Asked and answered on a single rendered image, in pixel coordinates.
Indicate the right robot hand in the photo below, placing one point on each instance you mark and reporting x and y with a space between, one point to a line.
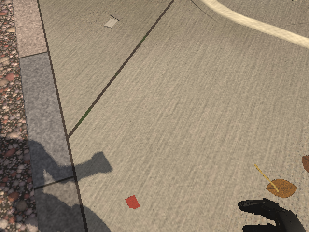
285 221

